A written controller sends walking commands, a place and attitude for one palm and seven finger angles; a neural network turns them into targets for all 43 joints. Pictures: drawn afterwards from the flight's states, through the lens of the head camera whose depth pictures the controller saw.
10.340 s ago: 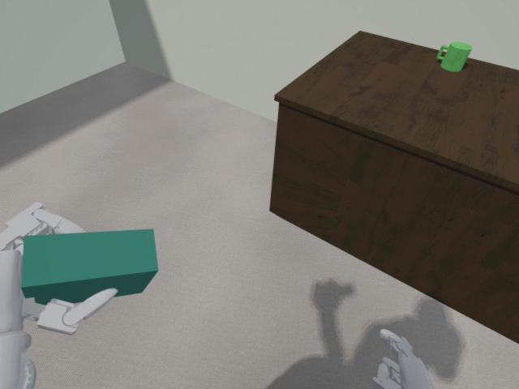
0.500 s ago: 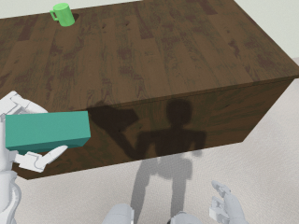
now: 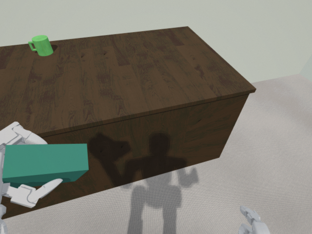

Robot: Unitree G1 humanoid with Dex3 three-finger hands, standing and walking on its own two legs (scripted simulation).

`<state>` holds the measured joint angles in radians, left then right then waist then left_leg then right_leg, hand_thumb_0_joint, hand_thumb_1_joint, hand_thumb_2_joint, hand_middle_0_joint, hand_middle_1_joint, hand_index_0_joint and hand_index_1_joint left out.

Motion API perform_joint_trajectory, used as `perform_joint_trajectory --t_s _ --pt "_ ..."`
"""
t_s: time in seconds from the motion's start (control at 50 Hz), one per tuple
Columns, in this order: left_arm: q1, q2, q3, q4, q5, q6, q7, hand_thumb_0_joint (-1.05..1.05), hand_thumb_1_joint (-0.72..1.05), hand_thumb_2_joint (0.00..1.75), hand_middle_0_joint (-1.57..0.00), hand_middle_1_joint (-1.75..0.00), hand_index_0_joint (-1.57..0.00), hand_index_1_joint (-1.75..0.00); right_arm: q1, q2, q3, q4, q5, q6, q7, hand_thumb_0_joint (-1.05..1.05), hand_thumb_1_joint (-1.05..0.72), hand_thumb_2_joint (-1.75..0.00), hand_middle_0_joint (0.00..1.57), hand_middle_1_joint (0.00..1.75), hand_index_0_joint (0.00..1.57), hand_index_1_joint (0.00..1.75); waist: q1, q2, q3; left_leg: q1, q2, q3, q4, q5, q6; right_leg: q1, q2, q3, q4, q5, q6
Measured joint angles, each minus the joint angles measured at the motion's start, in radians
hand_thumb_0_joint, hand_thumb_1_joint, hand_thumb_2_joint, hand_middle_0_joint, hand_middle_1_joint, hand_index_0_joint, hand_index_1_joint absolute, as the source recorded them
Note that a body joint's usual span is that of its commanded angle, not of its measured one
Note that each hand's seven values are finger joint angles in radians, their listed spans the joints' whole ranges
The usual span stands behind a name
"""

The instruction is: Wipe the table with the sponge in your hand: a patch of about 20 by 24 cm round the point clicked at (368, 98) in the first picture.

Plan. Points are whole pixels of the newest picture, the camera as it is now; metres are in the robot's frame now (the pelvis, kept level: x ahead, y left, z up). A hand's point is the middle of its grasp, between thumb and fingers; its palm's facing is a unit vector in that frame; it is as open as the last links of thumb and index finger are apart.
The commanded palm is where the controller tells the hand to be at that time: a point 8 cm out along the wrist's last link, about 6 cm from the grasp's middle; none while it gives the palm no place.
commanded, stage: take the last steps up to it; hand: left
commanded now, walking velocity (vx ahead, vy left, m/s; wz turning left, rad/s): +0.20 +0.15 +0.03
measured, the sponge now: (58, 165) +0.22 +0.20 +0.15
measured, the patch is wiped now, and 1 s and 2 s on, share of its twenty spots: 0.00 0.00 0.00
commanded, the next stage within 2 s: come to a stop and stand still in 1.14 s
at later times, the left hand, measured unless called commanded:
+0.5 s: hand (33, 161) +0.20 +0.23 +0.18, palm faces +0.33 -0.77 -0.55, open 9.8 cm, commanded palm +0.15 +0.28 +0.18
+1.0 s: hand (22, 135) +0.26 +0.28 +0.18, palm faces +0.39 -0.78 -0.48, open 9.7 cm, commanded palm +0.20 +0.33 +0.18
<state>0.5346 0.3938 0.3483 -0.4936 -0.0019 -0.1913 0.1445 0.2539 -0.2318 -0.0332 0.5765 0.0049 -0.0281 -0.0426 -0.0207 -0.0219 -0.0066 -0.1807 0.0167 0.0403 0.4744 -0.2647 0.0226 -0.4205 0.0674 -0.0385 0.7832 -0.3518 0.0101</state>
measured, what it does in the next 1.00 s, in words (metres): steps on the spot: right foot, then left foot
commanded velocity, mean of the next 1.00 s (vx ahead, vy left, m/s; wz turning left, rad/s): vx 0.19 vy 0.15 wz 0.01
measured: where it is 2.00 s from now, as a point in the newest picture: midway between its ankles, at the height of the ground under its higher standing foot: outside the picture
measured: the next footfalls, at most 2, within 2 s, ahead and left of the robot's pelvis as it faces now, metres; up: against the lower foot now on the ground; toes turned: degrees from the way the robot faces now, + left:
right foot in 0.08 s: +0.06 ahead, -0.08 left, +0.00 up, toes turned -5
left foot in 0.62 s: +0.05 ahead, +0.16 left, +0.00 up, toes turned +7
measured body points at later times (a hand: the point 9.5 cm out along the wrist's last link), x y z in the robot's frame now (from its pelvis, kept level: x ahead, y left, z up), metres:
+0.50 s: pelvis -0.01 +0.00 +0.01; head +0.04 -0.02 +0.46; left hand +0.18 +0.27 +0.21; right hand +0.14 -0.27 -0.09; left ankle +0.01 +0.16 -0.69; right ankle +0.02 -0.08 -0.74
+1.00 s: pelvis +0.04 +0.05 -0.01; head +0.08 +0.02 +0.44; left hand +0.24 +0.32 +0.20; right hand +0.20 -0.16 -0.12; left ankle +0.00 +0.16 -0.67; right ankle +0.06 -0.03 -0.74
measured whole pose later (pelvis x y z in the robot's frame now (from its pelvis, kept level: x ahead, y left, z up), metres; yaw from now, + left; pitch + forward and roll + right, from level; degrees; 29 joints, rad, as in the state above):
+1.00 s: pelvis +0.04 +0.05 -0.01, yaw +0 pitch -1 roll +2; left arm 0.44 0.38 0.37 -0.47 -0.03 -0.26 0.13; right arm 0.17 -0.17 0.01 0.65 0.01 -0.06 -0.02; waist 0.01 0.03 0.08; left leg -0.42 0.00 0.06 1.07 -0.44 -0.01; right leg -0.29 -0.06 -0.17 0.61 -0.31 -0.07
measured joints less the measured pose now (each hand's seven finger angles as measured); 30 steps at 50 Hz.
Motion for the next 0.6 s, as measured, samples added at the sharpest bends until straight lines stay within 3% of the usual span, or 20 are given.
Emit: perform_joint_trajectory --t_s 0.06,0.1,0.16,0.2,0.26,0.32,0.36,0.48,0.6 --pt "0.004 -0.011 0.007 0.033 -0.002 -0.008 0.004 0.0 -0.46 1.01 -0.8 -1.34 -0.77 -1.35 0.016 0.022 0.018 0.018 0.006 -0.028 0.001 0.01 -0.91 -0.9 0.2 0.3 0.2 0.3 0.028 0.027 -0.028 -0.015 0.012 0.006 0.055 -0.043 -0.037 0.077 -0.049 -0.028 -0.047 -0.066 0.004" --pt "-0.025 -0.022 0.009 0.062 0.003 -0.011 0.008 0.0 -0.46 1.01 -0.8 -1.34 -0.77 -1.35 0.01 0.03 0.028 0.032 0.006 -0.043 -0.003 0.01 -0.91 -0.9 0.2 0.3 0.2 0.3 0.045 0.056 -0.025 -0.05 0.027 0.005 0.137 -0.087 -0.037 0.133 -0.06 -0.05 -0.155 -0.001 -0.016" --pt "-0.133 -0.051 -0.024 0.122 0.005 -0.015 0.0 0.0 -0.46 1.01 -0.8 -1.34 -0.77 -1.35 -0.023 0.038 0.029 0.09 0.004 -0.039 0.0 0.01 -0.91 -0.9 0.2 0.3 0.2 0.3 0.045 0.074 0.019 -0.166 0.006 -0.033 0.413 -0.165 -0.023 0.139 -0.065 -0.091 -0.144 0.041 -0.093" --pt "-0.17 -0.071 -0.036 0.139 0.001 -0.022 -0.009 0.0 -0.46 1.01 -0.8 -1.34 -0.77 -1.35 -0.04 0.041 0.035 0.111 0.004 -0.029 0.008 0.01 -0.91 -0.9 0.21 0.3 0.2 0.3 0.054 0.056 0.041 -0.234 -0.011 -0.031 0.563 -0.114 -0.026 0.155 -0.075 -0.088 -0.185 0.06 -0.105" --pt "-0.128 -0.077 -0.03 0.12 -0.007 -0.045 -0.018 0.0 -0.46 1.01 -0.8 -1.34 -0.77 -1.35 -0.064 0.04 0.037 0.095 0.002 -0.02 0.016 0.02 -0.91 -0.9 0.21 0.3 0.2 0.3 0.035 0.04 0.064 -0.305 -0.004 -0.023 0.645 -0.03 -0.034 0.168 -0.077 -0.071 -0.27 0.117 -0.103" --pt "-0.065 -0.046 -0.024 0.092 -0.008 -0.065 -0.027 0.0 -0.46 1.01 -0.8 -1.34 -0.77 -1.35 -0.071 0.032 0.026 0.068 0.001 -0.022 0.016 0.01 -0.91 -0.9 0.21 0.3 0.2 0.3 0.006 0.029 0.083 -0.329 0.012 -0.015 0.592 0.01 -0.039 0.175 -0.083 -0.065 -0.34 0.16 -0.101" --pt "-0.031 -0.021 -0.016 0.071 -0.008 -0.07 -0.028 0.0 -0.46 1.01 -0.8 -1.34 -0.77 -1.35 -0.069 0.02 0.014 0.056 0.0 -0.025 0.015 0.01 -0.91 -0.9 0.21 0.3 0.2 0.3 -0.001 0.021 0.092 -0.32 0.021 -0.008 0.519 0.015 -0.038 0.176 -0.088 -0.06 -0.37 0.179 -0.099" --pt "0.02 0.023 0.027 -0.005 -0.015 -0.065 -0.007 0.0 -0.46 1.01 -0.8 -1.34 -0.77 -1.35 -0.042 -0.021 -0.02 0.046 0.0 -0.037 0.006 0.01 -0.91 -0.9 0.2 0.3 0.2 0.3 0.009 0.001 0.093 -0.233 0.025 0.035 0.277 -0.038 -0.026 0.167 -0.108 -0.045 -0.383 0.184 -0.082" --pt "-0.004 -0.005 0.03 -0.029 -0.019 -0.056 0.016 0.0 -0.46 1.01 -0.8 -1.34 -0.77 -1.35 -0.017 -0.034 -0.03 0.037 0.003 -0.038 -0.004 0.01 -0.91 -0.9 0.2 0.3 0.2 0.3 0.014 -0.008 0.062 -0.077 0.006 0.076 0.041 -0.052 -0.004 0.153 -0.124 -0.045 -0.294 0.119 -0.044"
